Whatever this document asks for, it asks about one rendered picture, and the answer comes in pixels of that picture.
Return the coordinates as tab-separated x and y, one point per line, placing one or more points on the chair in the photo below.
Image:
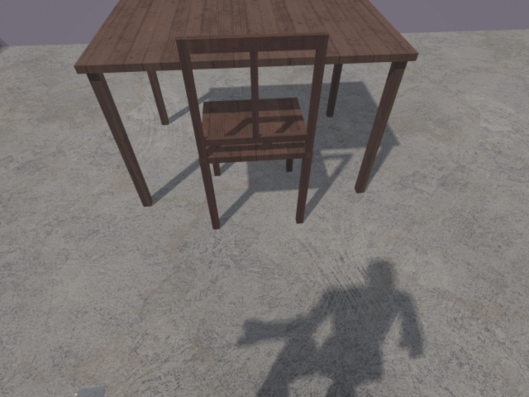
253	129

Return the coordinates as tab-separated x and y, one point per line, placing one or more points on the table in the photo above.
140	35

